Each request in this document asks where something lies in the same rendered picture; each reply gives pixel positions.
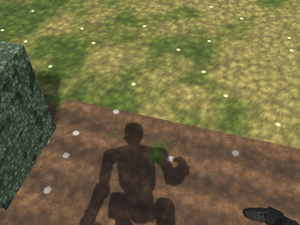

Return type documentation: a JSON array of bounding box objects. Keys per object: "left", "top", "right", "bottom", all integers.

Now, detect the right robot hand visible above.
[{"left": 243, "top": 206, "right": 299, "bottom": 225}]

